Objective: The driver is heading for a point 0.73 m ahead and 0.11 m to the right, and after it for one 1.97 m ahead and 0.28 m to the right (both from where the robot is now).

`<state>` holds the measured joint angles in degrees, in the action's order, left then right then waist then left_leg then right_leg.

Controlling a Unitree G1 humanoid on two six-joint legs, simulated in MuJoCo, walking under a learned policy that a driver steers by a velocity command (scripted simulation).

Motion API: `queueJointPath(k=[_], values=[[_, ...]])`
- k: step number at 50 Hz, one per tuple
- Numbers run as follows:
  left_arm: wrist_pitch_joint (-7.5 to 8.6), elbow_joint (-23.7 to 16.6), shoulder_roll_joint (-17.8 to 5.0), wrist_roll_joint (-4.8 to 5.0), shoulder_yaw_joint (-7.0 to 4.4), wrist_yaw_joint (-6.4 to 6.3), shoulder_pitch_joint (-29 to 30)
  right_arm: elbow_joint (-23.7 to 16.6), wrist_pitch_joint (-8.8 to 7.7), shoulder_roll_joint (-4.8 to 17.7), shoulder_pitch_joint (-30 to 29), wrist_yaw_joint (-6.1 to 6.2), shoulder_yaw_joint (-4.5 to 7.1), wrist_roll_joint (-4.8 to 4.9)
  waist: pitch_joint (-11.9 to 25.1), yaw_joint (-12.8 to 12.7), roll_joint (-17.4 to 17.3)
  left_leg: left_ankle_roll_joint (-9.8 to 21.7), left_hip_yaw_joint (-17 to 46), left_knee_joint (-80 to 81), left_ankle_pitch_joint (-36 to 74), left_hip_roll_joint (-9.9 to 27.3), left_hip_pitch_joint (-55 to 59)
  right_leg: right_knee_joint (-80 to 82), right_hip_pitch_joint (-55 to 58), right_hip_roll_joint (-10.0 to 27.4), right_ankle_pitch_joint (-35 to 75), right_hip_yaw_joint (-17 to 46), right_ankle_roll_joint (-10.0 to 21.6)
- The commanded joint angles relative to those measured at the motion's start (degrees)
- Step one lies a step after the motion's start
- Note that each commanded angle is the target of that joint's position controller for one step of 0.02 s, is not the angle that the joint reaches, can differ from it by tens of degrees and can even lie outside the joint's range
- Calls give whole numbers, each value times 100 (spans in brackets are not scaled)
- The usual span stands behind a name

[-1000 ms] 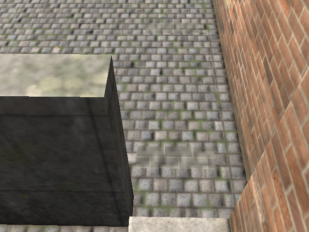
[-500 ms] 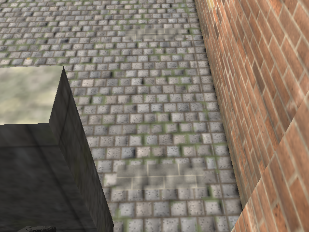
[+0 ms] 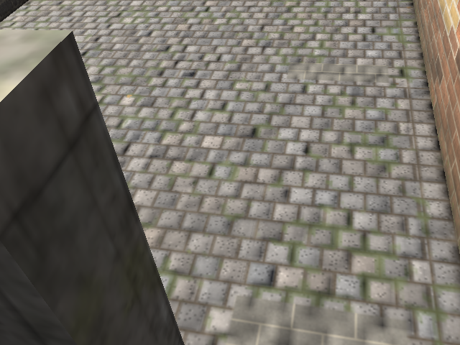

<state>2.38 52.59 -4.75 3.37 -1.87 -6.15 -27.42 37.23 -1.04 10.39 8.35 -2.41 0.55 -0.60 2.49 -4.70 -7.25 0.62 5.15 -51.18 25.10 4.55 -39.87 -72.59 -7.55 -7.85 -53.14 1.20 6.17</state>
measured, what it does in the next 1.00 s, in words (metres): goes down: left foot 0.19 m lower, then right foot 0.20 m lower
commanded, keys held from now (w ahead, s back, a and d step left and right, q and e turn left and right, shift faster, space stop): w+shift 0.12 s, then w+e+shift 0.10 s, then e+shift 0.34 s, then shift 0.02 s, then q+shift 0.14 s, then w+q+shift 0.28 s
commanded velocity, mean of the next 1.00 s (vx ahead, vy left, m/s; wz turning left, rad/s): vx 0.57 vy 0.00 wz -0.18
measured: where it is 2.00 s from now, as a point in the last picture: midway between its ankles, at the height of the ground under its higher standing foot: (313, 197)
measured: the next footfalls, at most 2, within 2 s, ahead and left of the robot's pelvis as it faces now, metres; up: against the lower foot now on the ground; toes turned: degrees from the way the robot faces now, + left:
left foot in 0.06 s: +0.12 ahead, +0.15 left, -0.19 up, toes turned +0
right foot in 0.44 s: +0.49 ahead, -0.16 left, -0.39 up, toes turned -8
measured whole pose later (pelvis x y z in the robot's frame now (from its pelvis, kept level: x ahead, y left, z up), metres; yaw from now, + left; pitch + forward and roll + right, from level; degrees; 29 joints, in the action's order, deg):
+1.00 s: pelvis +0.66 -0.13 -0.24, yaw -11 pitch +2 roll -1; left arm 7.1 39.0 -15.5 -0.2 -3.7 0.1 -7.2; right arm 44.7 -2.9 14.3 25.0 -0.2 3.8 2.5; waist -1.0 5.1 0.2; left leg 5.5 17.2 -23.1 -11.1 -7.2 -12.8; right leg -45.9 -29.2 -1.1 -17.1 6.6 0.7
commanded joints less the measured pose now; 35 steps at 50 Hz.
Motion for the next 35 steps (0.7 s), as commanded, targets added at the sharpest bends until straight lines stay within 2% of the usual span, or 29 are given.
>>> queueJointPath(k=[1,2,3,4,5,6,7,8,9,10,12,13,16,17,19,20,21,22,23,24,25,26,27,28,29,30,31,32,35], values=[[-6,28,-1289,-48,-429,28,-44,-196,-249,803,624,-6,311,91,-834,656,1228,204,-970,475,-1130,-315,1521,-366,-1543,1328,8070,1530,391],[56,-1,-1309,-95,-473,150,654,730,-386,1196,3185,13,557,-59,-136,1874,727,552,-1310,739,-1002,-416,4553,-2835,-3042,1163,9412,836,28],[234,-247,-1418,-160,-543,171,1912,1496,-422,1084,5290,71,580,131,-205,3348,-781,1077,-885,2935,-311,119,5823,-6393,-4436,2,5157,205,-364],[414,-739,-453,-305,-350,166,1375,1747,-530,284,4776,52,209,178,-418,2065,-1946,1570,863,1385,1684,660,6611,-6280,-6582,-325,561,1166,-264],[447,-545,-284,-463,-307,245,770,1730,-498,-165,4308,140,21,209,-442,1332,-828,1626,1503,1296,1552,885,6043,-5175,-6518,50,566,1666,-299],[413,-361,-274,-356,-271,355,220,1628,-512,-123,3572,59,128,187,-450,679,1196,1551,1738,1391,-1215,1011,4966,-3812,-6103,618,1417,1498,-181],[343,-384,-313,-312,-306,303,300,1408,-580,-40,2549,97,144,279,-626,176,2306,1142,1384,1832,-2693,677,3484,-2303,-5316,806,2813,1368,208],[298,-454,-450,-269,-316,325,94,1233,-615,690,1686,206,331,94,-918,-323,1627,1694,2240,2286,-2432,1688,2343,-751,-4894,1171,3114,1683,-104],[215,-612,-814,-288,-342,316,1098,967,-629,785,786,455,328,-13,-1258,-199,1773,1547,2311,2537,-2375,1885,1053,870,-4022,1642,4007,1732,-535],[174,-294,-883,-398,-383,402,925,1152,-597,1057,1061,610,435,-175,-860,-86,1509,1518,2171,1986,-2220,1788,1040,141,-3470,1512,4960,1350,-664],[290,-265,-888,-526,-251,753,983,1071,-570,1117,996,761,514,126,-619,35,1768,730,945,1801,-3302,1354,1213,1833,-3223,1676,8043,1514,-430],[301,-309,-547,-497,-74,935,1077,1119,-541,1153,694,732,524,295,-541,47,1360,403,-83,1821,-3735,883,1124,2968,-2143,1701,8799,1133,-320],[186,-317,-653,-477,30,1082,1146,1221,-472,927,845,585,548,401,-491,381,326,123,-729,1293,-2827,602,2026,3519,-1452,1347,8381,346,-412],[120,-384,-768,-475,15,1125,1157,1347,-440,1055,1309,670,653,509,-835,419,422,22,-683,1162,-2369,846,2641,4055,-1868,1388,7900,433,-348],[324,-94,-1147,-410,-97,1197,1119,1445,-456,1046,1472,630,605,408,-1049,623,285,-67,-846,-171,-2540,748,3896,5130,-2489,1417,7777,-88,-400],[432,281,-1278,-515,-180,1203,432,1331,-401,1075,1531,623,577,354,-751,468,583,-56,-943,-1008,-1609,710,4250,5353,-1982,1031,7751,-480,-432],[435,659,-1271,-650,-209,1106,-1186,1103,-383,1082,995,624,625,531,-577,-177,1034,-164,-1258,-2598,-945,618,3253,5759,-504,613,8095,-778,-316],[328,1045,-1503,-621,-291,953,-2322,1016,-487,1070,558,579,584,312,-302,-810,1669,-481,-1612,-5293,-3813,-185,1793,5407,1250,881,9860,-458,-5],[396,903,-1873,-707,-294,880,-1881,559,-587,211,1219,484,426,92,-436,258,3051,-786,-808,-6582,-7341,-920,-965,3399,2832,943,12416,853,436],[392,768,-2108,-701,-394,806,-1832,226,-713,140,1299,506,254,139,583,175,2888,-929,-254,-6807,-7295,-890,-1336,3312,3467,1494,13188,1847,1088],[279,420,-1911,-665,-399,644,-2001,-149,-778,303,874,488,163,347,1284,-131,1804,-706,117,-5599,-6796,-621,-1504,4070,3750,1959,10221,2641,1323],[143,198,-1770,-625,-359,571,-1718,-416,-715,73,217,523,117,414,1462,-13,1457,-564,240,-5647,-6627,-426,-1461,4399,3456,2002,8069,3325,1545],[215,-254,-1988,-372,-380,480,-1358,-737,-753,227,-211,498,143,627,1421,137,1225,-309,771,-4219,-5330,-422,-1811,5093,2893,2657,5951,4499,1833],[198,-692,-1902,-434,-343,405,-695,-725,-581,651,-518,545,244,599,799,308,584,-337,792,-3465,-4830,-321,-1323,5366,1473,2840,6523,4680,1882],[83,-934,-1633,-349,-271,356,-33,-559,-393,788,-426,543,284,359,379,630,518,-497,764,-2492,-4752,-121,-499,5291,232,2577,7076,4035,1662],[-1,-1139,-1792,-262,-253,340,163,-511,-311,601,-396,540,197,88,234,716,415,-553,489,-1646,-4371,-13,401,5519,-651,2284,7728,3046,1416],[-40,-1203,-1729,-206,-254,300,386,-489,-325,495,-532,498,161,-33,61,638,562,-611,215,-478,-3576,-49,1310,5422,-1324,1762,8237,2095,1043],[-125,-1103,-1251,-134,-141,290,202,-484,-385,339,-757,378,120,-49,100,399,1104,-586,-229,217,-2537,-285,1958,5413,-1561,1086,8092,1326,731],[-95,-840,-1087,-157,-63,452,18,-291,-259,466,-427,358,251,-126,291,342,1324,-528,-572,1100,-2054,-726,2658,5041,-960,1103,7962,919,480]])
Velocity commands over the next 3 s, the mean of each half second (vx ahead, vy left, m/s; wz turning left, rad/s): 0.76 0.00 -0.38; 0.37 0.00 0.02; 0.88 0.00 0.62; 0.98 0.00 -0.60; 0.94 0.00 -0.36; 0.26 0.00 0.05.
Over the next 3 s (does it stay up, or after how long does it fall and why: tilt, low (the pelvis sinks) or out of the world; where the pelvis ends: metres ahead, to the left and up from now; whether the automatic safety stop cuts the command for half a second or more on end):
stays up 2.09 -0.33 -0.26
